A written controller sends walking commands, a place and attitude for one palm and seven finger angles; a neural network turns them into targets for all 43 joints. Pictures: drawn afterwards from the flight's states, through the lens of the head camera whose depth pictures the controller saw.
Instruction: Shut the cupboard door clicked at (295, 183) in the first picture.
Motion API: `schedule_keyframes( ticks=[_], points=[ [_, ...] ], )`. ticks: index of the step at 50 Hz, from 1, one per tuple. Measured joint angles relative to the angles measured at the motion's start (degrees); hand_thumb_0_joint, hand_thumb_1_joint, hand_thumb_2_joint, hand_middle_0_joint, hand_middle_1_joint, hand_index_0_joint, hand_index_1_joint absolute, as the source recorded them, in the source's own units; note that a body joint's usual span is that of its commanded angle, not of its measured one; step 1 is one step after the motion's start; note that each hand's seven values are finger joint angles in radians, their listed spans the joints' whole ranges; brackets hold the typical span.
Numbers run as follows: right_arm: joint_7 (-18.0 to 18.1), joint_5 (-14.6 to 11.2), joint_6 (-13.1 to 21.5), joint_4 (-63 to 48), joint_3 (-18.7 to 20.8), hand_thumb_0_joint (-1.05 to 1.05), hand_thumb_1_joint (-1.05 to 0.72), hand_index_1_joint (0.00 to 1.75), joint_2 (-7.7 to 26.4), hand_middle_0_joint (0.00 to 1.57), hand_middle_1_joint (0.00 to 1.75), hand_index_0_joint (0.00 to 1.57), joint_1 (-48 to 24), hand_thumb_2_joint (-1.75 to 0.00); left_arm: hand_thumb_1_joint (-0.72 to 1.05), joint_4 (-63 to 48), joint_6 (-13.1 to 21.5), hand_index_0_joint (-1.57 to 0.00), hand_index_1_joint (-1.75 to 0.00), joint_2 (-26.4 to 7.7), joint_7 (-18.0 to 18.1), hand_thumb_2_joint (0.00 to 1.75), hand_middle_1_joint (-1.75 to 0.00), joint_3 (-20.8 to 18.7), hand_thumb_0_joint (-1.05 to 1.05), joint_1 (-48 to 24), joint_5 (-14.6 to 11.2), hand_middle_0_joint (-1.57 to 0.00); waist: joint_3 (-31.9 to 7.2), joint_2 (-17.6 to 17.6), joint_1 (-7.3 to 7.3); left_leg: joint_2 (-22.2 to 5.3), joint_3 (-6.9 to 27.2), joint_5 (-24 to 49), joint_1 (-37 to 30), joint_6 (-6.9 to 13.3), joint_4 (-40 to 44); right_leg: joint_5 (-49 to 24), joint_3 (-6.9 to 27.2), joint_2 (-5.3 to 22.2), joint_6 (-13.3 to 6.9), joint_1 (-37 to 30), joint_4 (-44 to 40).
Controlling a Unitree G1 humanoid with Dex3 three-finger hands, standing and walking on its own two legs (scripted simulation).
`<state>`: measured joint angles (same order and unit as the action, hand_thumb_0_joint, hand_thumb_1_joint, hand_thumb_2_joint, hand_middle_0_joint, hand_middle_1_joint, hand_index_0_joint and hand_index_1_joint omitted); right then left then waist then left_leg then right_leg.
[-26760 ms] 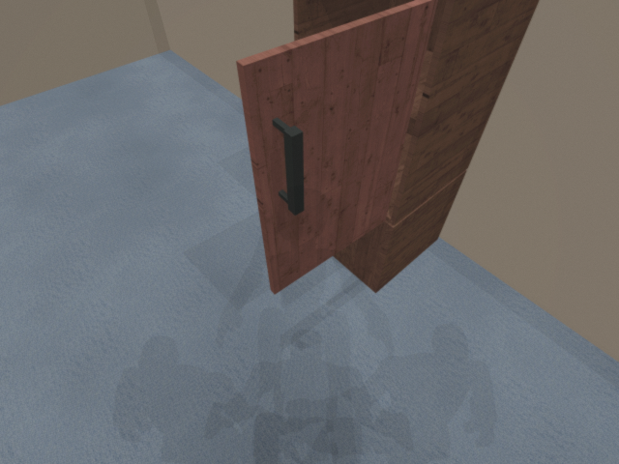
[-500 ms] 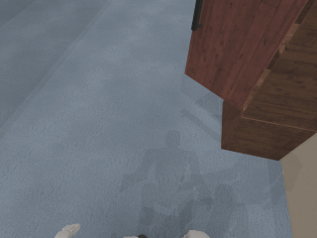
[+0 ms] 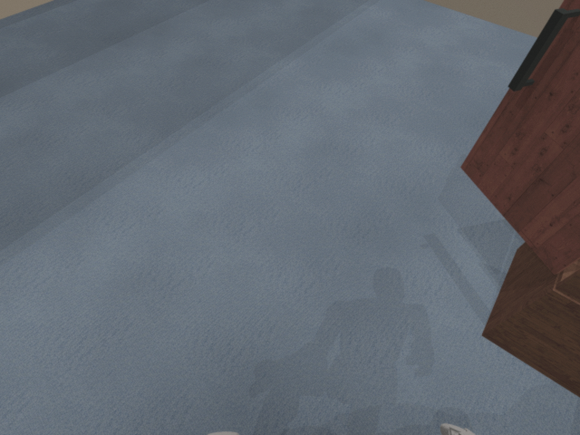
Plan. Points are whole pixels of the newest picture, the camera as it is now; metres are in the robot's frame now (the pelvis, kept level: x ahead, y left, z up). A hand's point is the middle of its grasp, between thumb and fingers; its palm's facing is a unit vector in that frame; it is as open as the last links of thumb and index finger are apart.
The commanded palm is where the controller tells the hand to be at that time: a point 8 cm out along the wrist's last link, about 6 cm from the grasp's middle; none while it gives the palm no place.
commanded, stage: walk to a spot facing it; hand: left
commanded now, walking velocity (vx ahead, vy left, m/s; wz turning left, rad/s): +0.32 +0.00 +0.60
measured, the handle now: (543, 51) +0.87 -0.49 +0.08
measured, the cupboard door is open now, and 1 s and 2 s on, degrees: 57 57 57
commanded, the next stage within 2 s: turn to face it in 1.02 s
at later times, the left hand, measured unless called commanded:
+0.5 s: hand (184, 372) +0.21 +0.18 -0.13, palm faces +0.23 -0.94 -0.27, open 7.4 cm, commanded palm none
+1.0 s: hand (168, 411) +0.16 +0.20 -0.18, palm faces +0.58 -0.79 -0.21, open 7.4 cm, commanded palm none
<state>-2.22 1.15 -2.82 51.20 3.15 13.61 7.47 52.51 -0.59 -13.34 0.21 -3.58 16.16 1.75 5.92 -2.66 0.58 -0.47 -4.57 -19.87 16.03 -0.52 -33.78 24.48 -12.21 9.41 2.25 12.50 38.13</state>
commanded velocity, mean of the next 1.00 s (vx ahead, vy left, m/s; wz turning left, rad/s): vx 0.31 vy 0.00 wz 0.56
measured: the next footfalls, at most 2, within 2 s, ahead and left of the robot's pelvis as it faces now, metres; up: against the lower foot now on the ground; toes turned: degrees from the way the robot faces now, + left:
right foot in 0.40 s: +0.25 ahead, -0.12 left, +0.00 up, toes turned +5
left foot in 0.90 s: +0.35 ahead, +0.17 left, +0.00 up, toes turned +38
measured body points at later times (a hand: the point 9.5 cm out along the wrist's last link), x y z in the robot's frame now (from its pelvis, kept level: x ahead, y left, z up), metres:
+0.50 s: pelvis +0.15 -0.04 +0.01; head +0.18 -0.06 +0.45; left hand +0.20 +0.23 -0.11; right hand +0.19 -0.28 -0.16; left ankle +0.03 +0.08 -0.64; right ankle +0.21 -0.12 -0.72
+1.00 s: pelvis +0.30 +0.06 -0.01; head +0.34 +0.10 +0.44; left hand +0.13 +0.25 -0.16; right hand +0.57 -0.06 -0.12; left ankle +0.32 +0.15 -0.72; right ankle +0.28 -0.11 -0.63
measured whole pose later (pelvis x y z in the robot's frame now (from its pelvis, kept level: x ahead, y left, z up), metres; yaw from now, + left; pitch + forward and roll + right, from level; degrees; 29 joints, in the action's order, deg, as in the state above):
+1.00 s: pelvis +0.30 +0.06 -0.01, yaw +33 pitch -1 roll +0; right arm -1.4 1.5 2.4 48.6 2.0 13.1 4.2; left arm 57.9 -0.7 -12.6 -0.7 -3.6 20.0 1.5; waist 7.6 -1.6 1.9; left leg 1.1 -7.2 -14.8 23.7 5.8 -39.0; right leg 27.1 -6.7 8.8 3.2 20.6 71.3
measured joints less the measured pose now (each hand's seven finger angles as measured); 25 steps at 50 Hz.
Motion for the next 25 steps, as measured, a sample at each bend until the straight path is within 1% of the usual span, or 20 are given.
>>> schedule_keyframes(
  ticks=[1,2,3,5,7,9,12,16,18,19,20,21,22,23,24,25],
  points=[
    [0.1,0.3,0.8,-0.3,-0.1,0.01,-0.91,0.3,-0.3,0.2,0.3,0.2,-0.2,-0.9,0.9,0.5,-0.5,-0.2,-0.3,-0.5,-0.2,0.9,-0.3,-0.3,0.0,0.3,-0.1,-0.2,0.0,-0.7,0.26,0.5,0.1,1.7,0.5,1.0,-1.0,3.2,1.5,0.2,0.4,2.0,5.4],
    [0.2,0.4,1.6,-0.6,-0.4,0.01,-0.91,0.3,-0.6,0.2,0.3,0.2,-0.2,-0.9,0.9,1.2,-1.3,-0.2,-0.3,-1.0,-0.3,0.9,-0.3,-0.5,0.0,0.5,0.1,-0.2,0.0,-0.9,0.46,0.8,0.2,1.3,0.8,1.6,-2.2,5.6,3.7,-0.4,0.5,4.5,11.4],
    [0.5,0.5,2.2,-0.9,-0.6,0.0,-0.91,0.3,-0.9,0.2,0.3,0.2,0.3,-0.9,0.9,1.8,-2.0,-0.2,-0.3,-1.3,-0.4,0.9,-0.3,-0.6,0.0,0.5,0.2,-0.2,-0.3,-0.9,0.47,0.8,0.6,0.6,0.5,2.0,-2.4,6.3,5.4,-1.3,0.4,6.9,16.5],
    [1.1,0.6,3.1,-1.2,-1.0,0.0,-0.91,0.3,-1.4,0.2,0.3,0.2,1.9,-0.9,0.91,2.5,-2.5,-0.2,-0.3,-1.8,-0.8,0.9,-0.3,-0.9,0.01,-0.1,0.3,-0.2,-0.8,-0.6,0.23,1.1,1.8,0.4,-0.9,2.1,-0.3,3.3,7.5,-2.5,0.6,11.2,23.0],
    [1.5,0.6,3.5,-0.7,-1.3,0.0,-0.91,0.3,-1.8,0.2,0.3,0.21,3.7,-0.9,0.91,2.2,-2.2,-0.2,-0.3,-2.0,-1.3,0.9,-0.3,-1.1,0.01,-1.1,0.3,-0.2,-0.9,-0.2,0.08,1.4,3.1,1.7,-3.0,1.8,3.1,-1.1,8.8,-3.0,1.0,14.6,24.8],
    [1.7,0.4,3.7,0.3,-1.6,0.0,-0.91,0.3,-2.0,0.2,0.3,0.21,5.4,-0.9,0.91,1.3,-1.6,-0.2,-0.3,-1.9,-1.8,0.9,-0.3,-1.0,0.01,-2.2,0.2,-0.2,-1.0,0.4,-0.08,1.6,4.4,2.9,-5.0,1.9,6.2,-4.3,9.7,-3.2,1.4,16.9,23.2],
    [1.7,0.4,3.7,2.1,-1.6,0.0,-0.91,0.3,-2.2,0.21,0.3,0.21,7.9,-0.9,0.91,0.0,-1.0,-0.19,-0.3,-1.5,-2.2,0.9,-0.3,-0.8,0.01,-4.0,0.1,-0.2,-1.4,1.4,-0.58,1.7,6.2,3.5,-7.7,1.8,9.5,-7.6,10.3,-3.3,1.9,18.6,16.9],
    [1.5,0.6,3.4,4.2,-1.1,0.0,-0.9,0.3,-2.2,0.21,0.3,0.21,10.6,-0.9,0.91,-1.5,-0.4,-0.19,-0.3,-0.7,-2.6,0.9,-0.3,-0.5,0.01,-6.3,0.0,-0.2,-1.6,2.4,-1.65,1.7,8.0,1.8,-10.3,0.9,10.5,-9.9,10.1,-4.2,2.1,17.4,6.2],
    [1.5,0.6,3.2,5.1,-0.8,0.0,-0.9,0.3,-1.9,0.21,0.3,0.21,11.7,-0.9,0.91,-2.1,0.2,-0.19,-0.3,-0.4,-2.7,0.9,-0.3,-0.3,0.01,-7.0,-0.1,-0.2,-1.7,3.1,-2.18,1.4,8.8,-0.4,-11.1,0.1,9.0,-11.1,9.4,-5.4,1.8,14.9,0.9],
    [1.5,0.5,3.1,5.5,-0.7,0.0,-0.9,0.3,-1.8,0.21,0.3,0.21,12.4,-0.9,0.91,-2.6,0.8,-0.2,-0.3,-0.3,-2.8,0.9,-0.3,-0.2,0.01,-7.1,0.0,-0.2,-1.9,3.3,-2.44,1.3,9.4,-2.2,-10.8,-0.2,6.8,-11.5,9.0,-6.0,1.5,12.7,-2.3],
    [1.5,0.2,3.1,5.8,-0.5,0.0,-0.9,0.3,-1.7,0.21,0.3,0.21,13.2,-0.9,0.91,-3.1,1.8,-0.2,-0.3,-0.4,-2.7,0.9,-0.3,0.0,0.01,-7.2,0.1,-0.2,-2.2,3.3,-2.6,1.5,9.6,-4.6,-9.2,0.4,2.2,-12.6,8.6,-6.0,-0.4,11.2,-4.5],
    [1.6,-0.1,2.8,6.4,-0.2,0.01,-0.9,0.3,-1.4,0.21,0.3,0.21,13.0,-0.9,0.91,-3.3,2.6,-0.2,-0.3,0.2,-2.4,0.9,-0.3,0.1,0.01,-7.6,0.3,-0.2,-1.8,4.0,-2.51,1.5,9.8,-7.8,-6.5,1.1,-5.5,-12.8,7.6,-6.1,-2.2,11.2,-2.8],
    [1.6,-0.1,2.4,7.0,0.1,0.01,-0.9,0.3,-1.0,0.21,0.3,0.21,12.6,-0.9,0.91,-3.5,3.0,-0.2,-0.3,0.8,-2.0,0.9,-0.3,0.3,0.0,-7.7,0.3,-0.2,-1.5,4.5,-2.53,1.8,9.7,-9.3,-3.1,1.6,-14.4,-11.6,6.5,-5.9,-3.4,10.7,-1.4],
    [1.5,0.1,2.0,7.3,0.4,0.01,-0.91,0.3,-0.8,0.21,0.3,0.21,12.1,-0.9,0.91,-3.5,3.1,-0.2,-0.3,1.3,-1.6,0.9,-0.3,0.4,0.0,-7.5,0.3,-0.2,-1.4,4.6,-2.58,1.9,9.0,-8.7,0.3,2.0,-22.5,-10.4,5.5,-5.6,-4.0,9.7,-1.1],
    [1.4,0.2,1.8,7.5,0.6,0.01,-0.91,0.3,-0.6,0.21,0.3,0.21,11.6,-0.9,0.91,-3.2,3.1,-0.2,-0.3,1.9,-1.2,0.9,-0.3,0.4,0.0,-7.0,0.3,-0.2,-1.6,4.6,-2.64,1.7,7.8,-6.7,3.6,2.0,-28.9,-9.6,4.7,-5.3,-4.2,8.4,-1.9],
    [1.2,0.4,1.7,7.4,0.8,0.01,-0.91,0.3,-0.4,0.2,0.3,0.2,10.9,-0.9,0.91,-2.7,3.1,-0.2,-0.3,2.4,-0.9,0.9,-0.3,0.5,0.0,-6.4,0.3,-0.2,-1.8,4.6,-2.79,1.0,6.6,-3.9,6.6,1.8,-33.2,-9.3,3.7,-5.1,-4.3,6.9,-3.4]
  ],
)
